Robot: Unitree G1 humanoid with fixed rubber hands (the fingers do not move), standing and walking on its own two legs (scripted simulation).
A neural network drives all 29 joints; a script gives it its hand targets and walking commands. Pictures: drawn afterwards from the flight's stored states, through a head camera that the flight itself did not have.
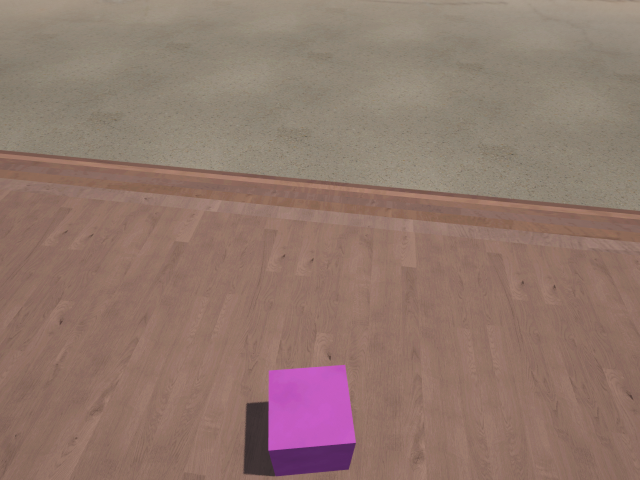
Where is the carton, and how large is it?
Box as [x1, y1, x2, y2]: [268, 365, 355, 475]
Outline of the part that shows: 344,365 269,371 268,450 275,475 348,469 355,444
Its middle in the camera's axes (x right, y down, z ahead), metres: -0.03 +0.50 +1.08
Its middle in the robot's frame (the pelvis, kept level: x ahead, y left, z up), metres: +0.43 +0.03 -0.66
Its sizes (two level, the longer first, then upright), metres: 0.210 0.200 0.250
